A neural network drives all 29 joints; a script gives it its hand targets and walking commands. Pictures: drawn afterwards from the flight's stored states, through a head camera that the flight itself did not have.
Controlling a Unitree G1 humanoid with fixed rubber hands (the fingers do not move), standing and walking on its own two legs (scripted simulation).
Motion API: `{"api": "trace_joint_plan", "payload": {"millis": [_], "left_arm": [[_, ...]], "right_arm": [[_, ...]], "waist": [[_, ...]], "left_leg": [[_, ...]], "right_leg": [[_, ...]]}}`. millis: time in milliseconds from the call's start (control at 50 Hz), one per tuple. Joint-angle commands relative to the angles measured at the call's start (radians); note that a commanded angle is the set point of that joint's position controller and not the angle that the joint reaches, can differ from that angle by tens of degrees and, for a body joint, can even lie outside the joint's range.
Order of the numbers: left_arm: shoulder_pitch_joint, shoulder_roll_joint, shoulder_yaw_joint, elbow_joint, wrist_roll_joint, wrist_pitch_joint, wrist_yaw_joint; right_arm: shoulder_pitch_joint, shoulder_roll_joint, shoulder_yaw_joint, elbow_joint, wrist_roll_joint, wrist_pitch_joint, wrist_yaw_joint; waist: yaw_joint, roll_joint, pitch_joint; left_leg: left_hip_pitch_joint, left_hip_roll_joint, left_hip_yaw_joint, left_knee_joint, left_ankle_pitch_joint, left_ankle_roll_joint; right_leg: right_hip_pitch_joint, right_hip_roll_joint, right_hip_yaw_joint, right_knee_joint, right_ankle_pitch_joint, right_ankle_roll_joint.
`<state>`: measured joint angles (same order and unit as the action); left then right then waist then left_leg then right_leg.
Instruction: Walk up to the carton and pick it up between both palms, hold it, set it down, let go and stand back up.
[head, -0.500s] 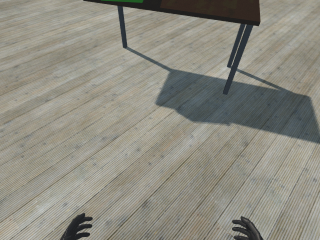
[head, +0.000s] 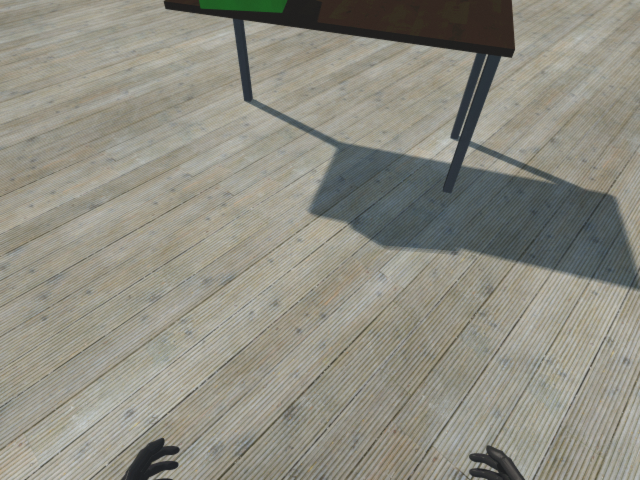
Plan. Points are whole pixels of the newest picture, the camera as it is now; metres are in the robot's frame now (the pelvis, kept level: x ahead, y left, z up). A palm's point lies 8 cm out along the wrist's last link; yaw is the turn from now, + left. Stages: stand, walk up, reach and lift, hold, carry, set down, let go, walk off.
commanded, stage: stand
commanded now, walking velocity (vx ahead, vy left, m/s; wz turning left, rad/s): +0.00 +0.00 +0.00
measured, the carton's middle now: out of the picture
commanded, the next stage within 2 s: none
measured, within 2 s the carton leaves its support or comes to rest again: neither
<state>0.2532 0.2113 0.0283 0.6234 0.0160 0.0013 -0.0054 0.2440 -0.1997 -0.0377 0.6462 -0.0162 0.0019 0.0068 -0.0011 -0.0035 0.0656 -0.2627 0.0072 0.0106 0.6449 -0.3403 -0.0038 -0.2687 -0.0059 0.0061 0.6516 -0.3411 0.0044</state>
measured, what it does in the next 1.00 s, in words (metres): stands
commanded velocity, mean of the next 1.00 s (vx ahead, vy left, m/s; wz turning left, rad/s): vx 0.00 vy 0.00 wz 0.00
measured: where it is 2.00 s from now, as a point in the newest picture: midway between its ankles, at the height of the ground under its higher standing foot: outside the picture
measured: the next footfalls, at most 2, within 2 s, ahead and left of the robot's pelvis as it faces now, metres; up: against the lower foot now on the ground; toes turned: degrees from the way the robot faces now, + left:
none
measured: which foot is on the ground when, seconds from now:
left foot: down 0.00-1.00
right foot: down 0.00-1.00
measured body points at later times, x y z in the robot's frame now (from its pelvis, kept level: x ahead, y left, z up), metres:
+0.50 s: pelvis -0.01 +0.00 +0.00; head +0.00 +0.00 +0.45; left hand +0.11 +0.24 -0.11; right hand +0.10 -0.24 -0.11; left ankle +0.01 +0.12 -0.72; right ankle +0.01 -0.12 -0.72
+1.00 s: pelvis -0.01 +0.00 +0.01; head -0.01 +0.00 +0.46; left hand +0.09 +0.25 -0.11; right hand +0.08 -0.24 -0.11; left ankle +0.01 +0.12 -0.72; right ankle +0.01 -0.12 -0.72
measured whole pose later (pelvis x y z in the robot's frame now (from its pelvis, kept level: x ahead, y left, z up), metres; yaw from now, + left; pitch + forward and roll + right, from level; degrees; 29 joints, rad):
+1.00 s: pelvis -0.01 +0.00 +0.01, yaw -1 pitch -3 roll +0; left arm 0.30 0.22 0.02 0.69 0.01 0.00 0.00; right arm 0.29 -0.21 -0.03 0.71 -0.01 0.00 0.01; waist 0.00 0.00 0.05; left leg -0.25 0.01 0.03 0.58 -0.29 0.00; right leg -0.26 -0.01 0.02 0.59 -0.29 0.01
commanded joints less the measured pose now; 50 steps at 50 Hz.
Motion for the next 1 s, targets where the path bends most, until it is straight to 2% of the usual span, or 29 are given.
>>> {"api": "trace_joint_plan", "payload": {"millis": [0,980], "left_arm": [[-0.017,0.132,0.042,-0.105,-0.001,-0.03,0.006],[0.047,0.147,0.03,-0.032,-0.005,-0.031,0.009]], "right_arm": [[-0.02,-0.138,-0.038,-0.114,0.001,-0.028,-0.005],[0.042,-0.154,-0.027,-0.038,0.007,-0.028,-0.007]], "waist": [[0.0,0.003,-0.078],[0.0,0.001,-0.043]], "left_leg": [[0.009,0.072,-0.083,-0.126,0.177,0.035],[0.003,0.081,-0.084,-0.194,0.094,0.036]], "right_leg": [[0.005,-0.073,0.081,-0.133,0.187,-0.038],[-0.011,-0.072,0.104,-0.189,0.124,-0.034]]}}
